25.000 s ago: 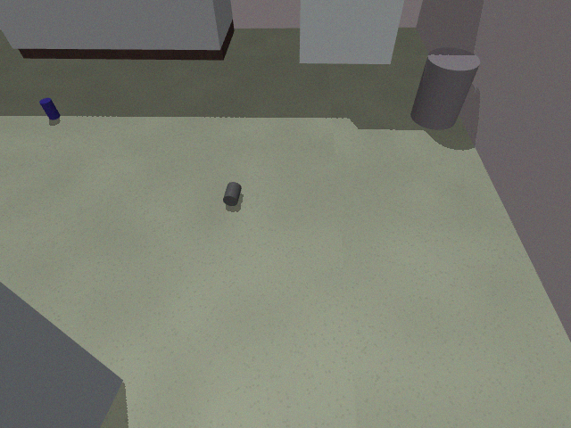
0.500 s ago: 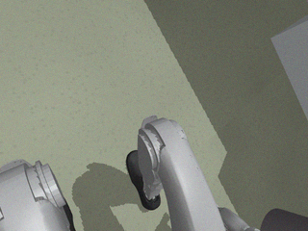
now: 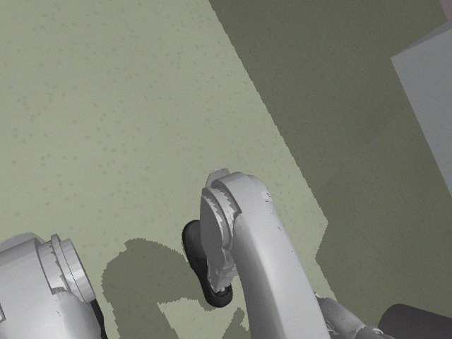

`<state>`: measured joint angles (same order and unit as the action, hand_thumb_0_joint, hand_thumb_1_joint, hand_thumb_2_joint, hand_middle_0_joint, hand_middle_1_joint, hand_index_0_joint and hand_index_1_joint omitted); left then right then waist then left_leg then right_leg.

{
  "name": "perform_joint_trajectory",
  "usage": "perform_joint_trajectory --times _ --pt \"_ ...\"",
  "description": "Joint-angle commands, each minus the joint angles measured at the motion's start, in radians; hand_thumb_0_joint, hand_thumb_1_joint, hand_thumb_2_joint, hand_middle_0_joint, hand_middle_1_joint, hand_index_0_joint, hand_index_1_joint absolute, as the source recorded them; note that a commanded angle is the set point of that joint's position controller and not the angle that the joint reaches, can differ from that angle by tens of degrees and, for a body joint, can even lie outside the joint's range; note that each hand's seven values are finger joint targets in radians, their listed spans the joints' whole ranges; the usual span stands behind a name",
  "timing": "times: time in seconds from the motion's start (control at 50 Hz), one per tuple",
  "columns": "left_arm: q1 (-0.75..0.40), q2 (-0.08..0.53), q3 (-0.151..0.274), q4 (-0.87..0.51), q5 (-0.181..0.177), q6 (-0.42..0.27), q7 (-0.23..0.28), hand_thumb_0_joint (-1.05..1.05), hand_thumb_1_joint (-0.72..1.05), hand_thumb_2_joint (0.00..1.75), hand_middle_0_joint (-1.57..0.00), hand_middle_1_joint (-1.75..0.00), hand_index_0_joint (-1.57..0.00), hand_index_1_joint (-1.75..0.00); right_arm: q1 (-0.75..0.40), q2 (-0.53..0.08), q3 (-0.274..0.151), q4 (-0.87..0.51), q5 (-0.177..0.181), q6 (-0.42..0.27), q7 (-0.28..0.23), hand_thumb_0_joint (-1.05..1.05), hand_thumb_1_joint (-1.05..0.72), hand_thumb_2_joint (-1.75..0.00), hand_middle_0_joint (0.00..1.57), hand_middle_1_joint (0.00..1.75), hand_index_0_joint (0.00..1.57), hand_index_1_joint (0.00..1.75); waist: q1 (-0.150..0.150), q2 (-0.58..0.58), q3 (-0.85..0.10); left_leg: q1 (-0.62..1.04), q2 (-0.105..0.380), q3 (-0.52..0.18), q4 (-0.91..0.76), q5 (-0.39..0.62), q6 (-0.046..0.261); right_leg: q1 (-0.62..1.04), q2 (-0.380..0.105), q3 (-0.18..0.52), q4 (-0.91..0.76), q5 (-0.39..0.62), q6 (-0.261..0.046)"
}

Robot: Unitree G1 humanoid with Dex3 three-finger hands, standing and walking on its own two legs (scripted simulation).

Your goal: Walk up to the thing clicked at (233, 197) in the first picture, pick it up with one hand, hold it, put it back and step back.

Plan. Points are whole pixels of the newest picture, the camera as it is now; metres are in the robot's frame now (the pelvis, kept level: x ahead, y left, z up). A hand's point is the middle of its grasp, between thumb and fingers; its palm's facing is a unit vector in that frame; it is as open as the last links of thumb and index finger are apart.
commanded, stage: close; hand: left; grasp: from above
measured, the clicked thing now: out of the picture +0.44 +0.33 -0.27
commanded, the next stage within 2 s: settle in 0.74 s
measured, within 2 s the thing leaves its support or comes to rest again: leaves its support in 1.10 s
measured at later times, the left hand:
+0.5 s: hand out of the picture +0.43 +0.33 -0.24, palm faces -0.43 -0.17 -0.89, open 9.7 cm
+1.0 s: hand out of the picture +0.43 +0.33 -0.24, palm faces -0.43 -0.18 -0.89, open 9.6 cm
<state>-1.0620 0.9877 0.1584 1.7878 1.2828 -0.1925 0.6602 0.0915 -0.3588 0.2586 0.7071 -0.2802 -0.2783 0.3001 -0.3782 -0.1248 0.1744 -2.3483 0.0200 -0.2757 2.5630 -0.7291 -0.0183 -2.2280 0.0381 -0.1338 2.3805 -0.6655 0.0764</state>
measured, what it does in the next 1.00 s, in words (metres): stands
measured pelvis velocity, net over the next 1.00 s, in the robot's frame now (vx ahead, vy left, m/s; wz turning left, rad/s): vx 0.00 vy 0.00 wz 0.00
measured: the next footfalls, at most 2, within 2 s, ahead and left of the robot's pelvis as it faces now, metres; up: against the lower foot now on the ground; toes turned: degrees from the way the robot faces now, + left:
none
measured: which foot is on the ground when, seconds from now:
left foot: down 0.00-1.00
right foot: down 0.00-1.00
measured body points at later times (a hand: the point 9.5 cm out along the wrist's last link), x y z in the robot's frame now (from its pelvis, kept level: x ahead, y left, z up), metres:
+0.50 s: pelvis +0.00 +0.00 +0.00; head +0.27 +0.12 +0.33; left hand +0.45 +0.33 -0.19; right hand +0.04 -0.26 -0.05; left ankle +0.06 +0.13 -0.27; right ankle +0.12 -0.13 -0.27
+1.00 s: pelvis +0.00 +0.00 +0.01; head +0.27 +0.12 +0.34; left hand +0.45 +0.34 -0.19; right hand +0.05 -0.26 -0.05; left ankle +0.06 +0.13 -0.27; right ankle +0.12 -0.13 -0.27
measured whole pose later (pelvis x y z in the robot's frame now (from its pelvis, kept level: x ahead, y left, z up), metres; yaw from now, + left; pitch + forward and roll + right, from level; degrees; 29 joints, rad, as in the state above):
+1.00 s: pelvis +0.00 +0.00 +0.01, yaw +0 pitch +28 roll -14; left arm -1.05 0.99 0.15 1.75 1.25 -0.17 0.62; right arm 0.11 -0.37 0.26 0.68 -0.27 -0.27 0.29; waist -0.38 -0.12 0.18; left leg -2.34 0.02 -0.27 2.54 -0.71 -0.02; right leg -2.22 0.04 -0.14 2.36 -0.65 0.07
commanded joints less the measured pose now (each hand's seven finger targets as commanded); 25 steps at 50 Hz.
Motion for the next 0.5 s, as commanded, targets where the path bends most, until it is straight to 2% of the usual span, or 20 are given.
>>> perform_joint_trajectory --times 0.0,0.04,0.06,0.08,0.12,0.14,0.18,0.22,0.24,0.26,0.32,0.34,0.36,0.38,0.42,0.44,0.46,0.48 --pt "-0.243 0.230 0.010 -0.111 -0.018 0.000 0.037 0.00 0.08 0.57 -0.52 -0.67 -0.54 -0.64 0.202 -0.329 -0.095 0.028 0.003 -0.004 -0.002 0.00 -0.89 -0.90 0.20 0.30 0.20 0.30 -0.053 0.533 -0.654 0.527 0.024 0.124 -0.265 0.256 0.016 0.341 0.035 -0.142 -0.184 0.283 -0.086" --pt "-0.246 0.211 -0.005 -0.103 -0.025 0.004 0.036 0.00 0.08 0.54 -0.52 -0.64 -0.55 -0.62 0.198 -0.331 -0.094 0.026 0.005 -0.008 -0.001 0.00 -0.89 -0.90 0.20 0.30 0.20 0.30 -0.058 0.529 -0.657 0.528 0.024 0.118 -0.268 0.261 0.014 0.337 0.034 -0.144 -0.180 0.288 -0.087" --pt "-0.220 0.233 0.015 -0.108 -0.026 0.004 0.039 0.00 0.10 0.52 -0.52 -0.65 -0.55 -0.62 0.206 -0.337 -0.098 0.032 0.007 -0.003 -0.003 0.00 -0.89 -0.90 0.20 0.30 0.20 0.30 -0.047 0.536 -0.673 0.531 0.026 0.116 -0.279 0.271 0.013 0.352 0.041 -0.144 -0.189 0.293 -0.089" --pt "-0.217 0.218 0.007 -0.088 -0.028 0.005 0.039 0.00 0.11 0.51 -0.53 -0.64 -0.56 -0.61 0.202 -0.333 -0.096 0.026 0.010 -0.004 -0.004 0.00 -0.89 -0.90 0.20 0.30 0.20 0.30 -0.047 0.536 -0.663 0.516 0.023 0.118 -0.278 0.272 0.013 0.347 0.037 -0.143 -0.187 0.293 -0.089" --pt "-0.226 0.221 0.006 -0.096 -0.024 0.005 0.034 0.00 0.13 0.49 -0.54 -0.63 -0.57 -0.60 0.205 -0.332 -0.095 0.023 0.009 -0.001 -0.006 0.00 -0.89 -0.90 0.20 0.30 0.20 0.30 -0.052 0.523 -0.650 0.496 0.024 0.121 -0.275 0.256 0.017 0.347 0.041 -0.142 -0.193 0.283 -0.088" --pt "-0.235 0.202 -0.015 -0.074 -0.032 0.007 0.024 0.00 0.16 0.49 -0.57 -0.61 -0.60 -0.58 0.195 -0.317 -0.084 0.025 0.009 -0.004 -0.005 0.00 -0.89 -0.90 0.20 0.30 0.20 0.30 -0.068 0.498 -0.612 0.478 0.021 0.128 -0.261 0.219 0.021 0.340 0.034 -0.138 -0.191 0.260 -0.085" --pt "-0.222 0.230 0.010 -0.086 -0.041 0.001 0.026 0.00 0.18 0.49 -0.59 -0.61 -0.62 -0.58 0.203 -0.335 -0.093 0.023 0.014 -0.004 -0.011 0.00 -0.89 -0.90 0.20 0.30 0.20 0.30 -0.053 0.501 -0.626 0.475 0.021 0.125 -0.271 0.210 0.022 0.340 0.035 -0.138 -0.202 0.246 -0.086" --pt "-0.224 0.221 -0.002 -0.073 -0.033 -0.002 0.019 0.00 0.22 0.42 -0.61 -0.58 -0.65 -0.54 0.205 -0.332 -0.087 0.018 0.008 -0.004 -0.011 0.00 -0.89 -0.90 0.20 0.30 0.20 0.30 -0.065 0.480 -0.613 0.470 0.020 0.126 -0.266 0.204 0.026 0.337 0.035 -0.141 -0.204 0.242 -0.083" --pt "-0.214 0.229 0.000 -0.068 -0.037 -0.004 0.019 0.00 0.25 0.43 -0.63 -0.57 -0.67 -0.54 0.198 -0.328 -0.081 0.019 0.011 -0.003 -0.012 0.00 -0.88 -0.90 0.20 0.30 0.20 0.30 -0.057 0.474 -0.607 0.458 0.021 0.122 -0.275 0.189 0.024 0.337 0.034 -0.140 -0.205 0.227 -0.084" --pt "-0.208 0.216 -0.010 -0.077 -0.040 -0.007 0.013 0.00 0.26 0.44 -0.65 -0.57 -0.68 -0.54 0.202 -0.327 -0.086 0.012 0.013 -0.003 -0.012 0.00 -0.89 -0.90 0.20 0.30 0.20 0.30 -0.061 0.469 -0.610 0.466 0.020 0.126 -0.268 0.197 0.026 0.353 0.037 -0.136 -0.206 0.239 -0.083" --pt "-0.201 0.234 0.000 -0.099 -0.041 -0.013 0.017 0.00 0.33 0.44 -0.70 -0.57 -0.73 -0.53 0.202 -0.335 -0.088 0.014 0.012 -0.002 -0.016 0.00 -0.89 -0.90 0.20 0.30 0.20 0.30 -0.045 0.503 -0.650 0.496 0.023 0.118 -0.285 0.223 0.019 0.363 0.039 -0.140 -0.202 0.254 -0.087" --pt "-0.209 0.218 -0.016 -0.082 -0.042 -0.011 0.015 0.00 0.33 0.44 -0.72 -0.55 -0.74 -0.52 0.205 -0.332 -0.089 0.012 0.012 -0.001 -0.017 0.00 -0.89 -0.90 0.20 0.30 0.20 0.30 -0.055 0.501 -0.637 0.491 0.022 0.126 -0.275 0.223 0.022 0.363 0.039 -0.136 -0.207 0.260 -0.085" --pt "-0.206 0.238 -0.004 -0.088 -0.041 -0.012 0.018 0.00 0.36 0.45 -0.74 -0.54 -0.77 -0.52 0.201 -0.338 -0.086 0.012 0.012 0.002 -0.020 0.00 -0.89 -0.90 0.20 0.30 0.20 0.30 -0.046 0.491 -0.644 0.486 0.023 0.121 -0.285 0.220 0.021 0.361 0.039 -0.139 -0.209 0.252 -0.086" --pt "-0.216 0.229 -0.012 -0.084 -0.037 -0.012 0.016 0.00 0.39 0.43 -0.76 -0.54 -0.79 -0.51 0.207 -0.328 -0.081 0.008 0.012 0.002 -0.018 0.00 -0.89 -0.90 0.20 0.30 0.20 0.30 -0.057 0.490 -0.620 0.472 0.022 0.124 -0.276 0.204 0.023 0.353 0.038 -0.139 -0.203 0.243 -0.086" --pt "-0.194 0.233 0.004 -0.080 -0.045 -0.014 0.020 0.00 0.43 0.46 -0.80 -0.53 -0.82 -0.51 0.206 -0.334 -0.083 0.010 0.011 0.004 -0.020 0.00 -0.89 -0.90 0.20 0.30 0.20 0.30 -0.047 0.478 -0.624 0.476 0.022 0.119 -0.284 0.207 0.022 0.351 0.038 -0.143 -0.209 0.240 -0.085" --pt "-0.207 0.225 -0.013 -0.079 -0.042 -0.014 0.014 0.00 0.46 0.45 -0.82 -0.52 -0.84 -0.49 0.205 -0.327 -0.079 0.007 0.011 0.004 -0.018 0.00 -0.89 -0.90 0.20 0.30 0.20 0.30 -0.059 0.475 -0.613 0.468 0.022 0.124 -0.275 0.196 0.024 0.354 0.038 -0.138 -0.208 0.236 -0.084" --pt "-0.188 0.225 -0.006 -0.093 -0.043 -0.013 0.019 0.00 0.46 0.46 -0.83 -0.50 -0.84 -0.48 0.209 -0.341 -0.090 0.006 0.009 0.007 -0.023 0.00 -0.89 -0.90 0.20 0.30 0.20 0.30 -0.045 0.491 -0.644 0.488 0.023 0.127 -0.288 0.219 0.022 0.378 0.045 -0.134 -0.221 0.255 -0.087" --pt "-0.216 0.226 -0.008 -0.095 -0.041 -0.013 0.019 0.00 0.49 0.45 -0.85 -0.51 -0.87 -0.48 0.209 -0.329 -0.084 0.012 0.013 0.004 -0.021 0.00 -0.89 -0.90 0.20 0.30 0.20 0.30 -0.048 0.490 -0.635 0.481 0.023 0.121 -0.277 0.214 0.022 0.350 0.038 -0.140 -0.205 0.250 -0.085"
